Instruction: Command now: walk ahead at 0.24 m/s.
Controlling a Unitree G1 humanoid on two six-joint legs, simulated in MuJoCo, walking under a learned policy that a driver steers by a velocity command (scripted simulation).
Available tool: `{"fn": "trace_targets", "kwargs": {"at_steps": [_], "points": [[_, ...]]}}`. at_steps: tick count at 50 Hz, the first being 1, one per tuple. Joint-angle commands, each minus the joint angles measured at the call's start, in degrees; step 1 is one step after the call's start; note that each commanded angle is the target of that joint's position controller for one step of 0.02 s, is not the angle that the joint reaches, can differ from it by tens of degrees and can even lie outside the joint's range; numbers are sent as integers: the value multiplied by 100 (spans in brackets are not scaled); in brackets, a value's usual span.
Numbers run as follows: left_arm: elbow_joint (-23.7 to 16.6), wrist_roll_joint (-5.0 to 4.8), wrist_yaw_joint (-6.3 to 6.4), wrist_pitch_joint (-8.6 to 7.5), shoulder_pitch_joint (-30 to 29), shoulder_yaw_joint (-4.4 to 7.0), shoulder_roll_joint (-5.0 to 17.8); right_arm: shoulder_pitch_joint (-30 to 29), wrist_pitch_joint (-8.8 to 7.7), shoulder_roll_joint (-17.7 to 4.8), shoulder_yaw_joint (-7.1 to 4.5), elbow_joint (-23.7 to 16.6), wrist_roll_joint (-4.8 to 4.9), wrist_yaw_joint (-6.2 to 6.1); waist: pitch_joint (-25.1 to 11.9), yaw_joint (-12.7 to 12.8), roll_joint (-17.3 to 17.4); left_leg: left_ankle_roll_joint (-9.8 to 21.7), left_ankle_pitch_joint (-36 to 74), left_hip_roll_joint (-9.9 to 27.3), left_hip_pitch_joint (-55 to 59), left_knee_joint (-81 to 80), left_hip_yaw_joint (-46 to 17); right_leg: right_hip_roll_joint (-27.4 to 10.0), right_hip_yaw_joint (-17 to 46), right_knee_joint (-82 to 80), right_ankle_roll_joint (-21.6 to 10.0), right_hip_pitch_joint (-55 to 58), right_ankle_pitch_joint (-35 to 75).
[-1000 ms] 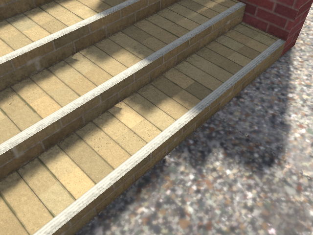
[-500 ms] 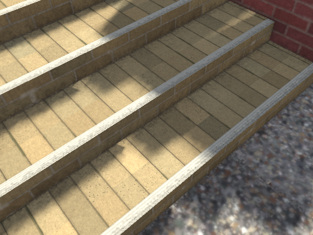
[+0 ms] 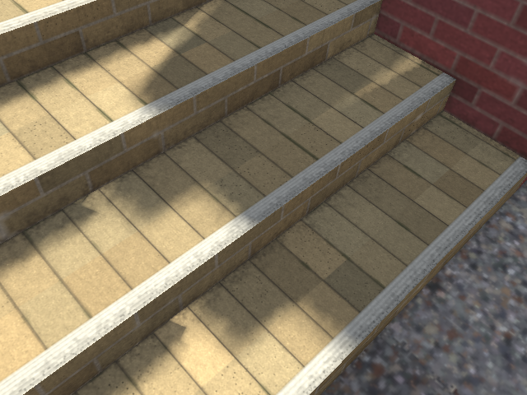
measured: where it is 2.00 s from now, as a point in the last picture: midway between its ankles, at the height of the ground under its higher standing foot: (213, 238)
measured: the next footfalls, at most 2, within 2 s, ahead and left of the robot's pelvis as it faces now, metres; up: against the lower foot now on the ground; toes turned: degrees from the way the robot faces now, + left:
right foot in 0.24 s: +0.19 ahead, -0.14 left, +0.00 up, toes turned -1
left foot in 1.04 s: +0.40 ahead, +0.18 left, +0.13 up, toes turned +6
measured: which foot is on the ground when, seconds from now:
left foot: down 0.00-0.64, up 0.66-1.00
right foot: up 0.00-0.22, down 0.24-1.00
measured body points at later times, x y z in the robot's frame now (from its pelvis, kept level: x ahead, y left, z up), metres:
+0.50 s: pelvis +0.13 -0.04 -0.01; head +0.14 -0.04 +0.44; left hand +0.19 +0.21 -0.16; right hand +0.11 -0.28 -0.17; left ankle +0.03 +0.08 -0.74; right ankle +0.15 -0.14 -0.74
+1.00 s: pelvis +0.25 +0.04 +0.01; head +0.25 +0.06 +0.46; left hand +0.17 +0.25 -0.16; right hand +0.46 -0.13 -0.07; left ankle +0.37 +0.17 -0.56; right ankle +0.15 -0.14 -0.74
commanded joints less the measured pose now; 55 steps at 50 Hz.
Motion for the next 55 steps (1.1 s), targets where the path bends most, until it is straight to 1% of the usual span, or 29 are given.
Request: {"fn": "trace_targets", "kwargs": {"at_steps": [1, 6, 10, 12, 13, 14, 15, 17, 19, 22, 28, 30, 32, 33, 34, 35, 36, 38, 40, 43, 44, 46, 48, 50, 51, 52, 53, 54, 55], "points": [[-109, 82, 61, 129, 619, 40, 38, -96, -85, -487, -1, -156, -78, -90, -214, 446, 815, 811, 4261, 1240, -104, -811, -526, -203, 2, -816, 158, 223, 661], [-202, 94, 112, 255, -144, -43, -99, 189, -6, -866, -48, -63, -18, -258, -650, 157, 893, 594, 4533, 1229, 354, -562, -329, -12, -184, -3246, 291, 1078, 1496], [-98, 97, 116, 406, -134, -7, 2, 176, 119, -568, 25, 33, 78, -206, -400, 217, 1017, 566, 3586, 1293, 372, -191, -542, 43, -234, -4199, 65, 1583, 1465], [22, 188, 131, 407, 141, 102, 303, 556, 135, -514, 29, 182, 83, -163, -432, 249, 555, 214, 2297, 910, 329, 106, -528, -192, 7, -5162, -120, 2371, 3568], [56, 195, 144, 410, 236, 167, 633, 1088, 94, -459, 17, 277, -36, -134, -619, -68, 13, 20, 955, 582, -57, 272, -430, -575, 338, -4667, -266, 3083, 5344], [86, 173, 127, 449, 9, 102, 353, 1680, 105, -130, 92, 477, -29, -127, -775, -350, -460, -143, -125, 544, -209, -66, -401, -671, 311, -4384, -621, 3321, 5184], [43, 69, 78, 507, -170, 95, 95, 1359, 160, -266, 87, 466, 16, -139, -433, -144, -275, -228, -437, 408, -143, -234, -311, -442, 270, -4508, -616, 2907, 4046], [102, 41, 69, 564, -135, 143, 167, 868, 322, -446, 10, 374, 100, -236, -149, 8, -61, -162, -1321, 219, -217, -60, -87, -219, 288, -4849, -583, 2447, 1736], [134, -33, 95, 535, -149, 224, 286, 777, 422, -408, -5, 262, 74, -319, 66, -28, -199, -14, -1890, 197, -174, 137, -33, -150, 414, -5163, -716, 1902, -428], [83, -64, 98, 391, -257, 248, 182, 935, 326, -299, -5, 261, 60, -380, 230, -92, -220, 158, -1687, 310, 16, 293, -116, -235, 641, -5351, -843, 1495, -863], [96, -93, -11, 111, -30, 304, 124, 1059, 115, -549, -116, 281, 142, -295, -198, 59, 710, 282, 176, 742, 581, 168, -677, 241, -99, -3998, -779, 1800, 1856], [213, -96, -69, 59, 334, 371, 230, 911, 80, -473, -95, 214, 169, -263, -406, 266, 469, 154, 1368, 570, 455, 846, -368, 198, -3, -4035, -879, 2362, 2511], [515, -76, -71, 129, 1582, 529, 566, 685, -6, -187, 8, 138, 150, -214, -767, 838, -309, -169, 1181, 108, -1212, 2970, 115, -654, 1558, -4925, -1553, 4098, 2262], [729, 24, -29, 190, 2317, 517, 659, 459, -67, -191, -7, 121, 237, -174, -898, 1168, -1027, -331, -2057, -260, -2264, 5445, 65, -1790, 3252, -5852, -2323, 4564, 2178], [727, 135, 21, 130, 2075, 366, 451, 73, -80, -285, -91, -54, 391, -124, -461, 977, -493, -221, -2533, 138, -3131, 7098, -446, -2054, 3301, -5968, -2382, 4292, 1306], [702, 146, 30, 102, 1774, 277, 279, -382, -70, -185, -88, -286, 525, -116, -97, 868, -419, -60, -2588, 315, -3972, 8133, -508, -2015, 2956, -6075, -2170, 4077, 668], [751, 142, 1, 64, 1628, 155, 66, -650, -72, -31, -55, -489, 557, -111, 235, 736, -114, 45, -2563, 513, -4595, 8517, -522, -1818, 2496, -6159, -1850, 3916, 350], [977, 168, -64, 134, 1578, -62, -342, -614, -10, 420, 62, -675, 491, -119, 394, 448, -60, 105, -2783, 652, -5208, 9857, -451, -1587, 1886, -6201, -1462, 3368, -4], [1147, 133, -9, 225, 1606, -154, -306, -779, 64, 762, 269, -1130, 519, -80, 646, 250, -130, 118, -2968, 712, -6321, 11108, -682, -1736, 1725, -6421, -1325, 2962, -511], [1008, 91, 124, 243, 1063, -256, -39, -1137, 120, 730, 507, -1935, 391, -112, 904, -201, 112, -39, -2169, 821, -6739, 10322, -901, -1602, 923, -6621, -906, 1666, -1024], [812, 80, 207, 229, 659, -265, 129, -1306, 87, 501, 509, -2207, 234, -136, 858, -387, 172, -166, -1695, 986, -5854, 9217, -832, -1356, 550, -6919, -834, 693, -915], [443, 106, 218, 89, 71, -119, 582, -767, 61, 95, 353, -1957, -1, -201, 120, -661, 238, -366, -46, 981, -2592, 7312, -93, -926, -282, -7822, -862, -740, 300], [578, -77, 185, 77, 574, 10, 717, -1030, 71, -47, 252, -1968, 28, -324, -246, -443, -184, -271, -528, 782, -1459, 6046, 418, -711, -725, -7627, -871, 153, 2120], [900, -75, 211, 268, 1436, 70, 940, -845, 83, -65, 152, -1982, 181, -304, -706, -588, -956, -64, -2181, 171, -1698, 5161, 828, -1030, -636, -6227, -912, 2459, 5810], [930, -22, 215, 323, 1535, 9, 718, -587, 108, -244, 46, -1936, 269, -244, -838, -783, -1244, 123, -2595, -49, -1628, 4433, 770, -1120, -519, -5349, -800, 3208, 6926], [811, -19, 245, 309, 1407, -53, 470, -95, 125, -536, -61, -1773, 255, -136, -828, -1006, -1260, 415, -2417, -35, -1325, 3482, -30, -1095, -375, -4094, -727, 3231, 7371], [372, 86, 246, 222, 1138, -185, -135, 840, 99, -1541, -272, -1393, 38, -54, -915, -1082, 1657, 875, -2186, 1063, -263, 1230, -2850, -433, -175, -1728, -455, 1452, 3970], [214, 179, 87, 17, 1161, -127, -419, 1799, 44, -1839, -353, -798, -121, -55, -1534, -887, 3142, 1131, -3014, 1886, 509, -1433, -6410, 1014, 1210, 525, -375, -35, -71], [245, -117, -77, -118, 1362, -71, -528, 1142, -71, -1222, -186, -925, -78, 5, -1220, -369, 1994, 982, -3965, 2401, 300, -1527, -6678, 1019, 2129, 1706, -485, -911, 112]]}}
Keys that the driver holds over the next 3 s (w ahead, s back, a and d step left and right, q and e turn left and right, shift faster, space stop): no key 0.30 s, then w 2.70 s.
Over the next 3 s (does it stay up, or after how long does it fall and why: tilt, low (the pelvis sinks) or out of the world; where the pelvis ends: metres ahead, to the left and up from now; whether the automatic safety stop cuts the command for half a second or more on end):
stays up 1.36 0.12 0.40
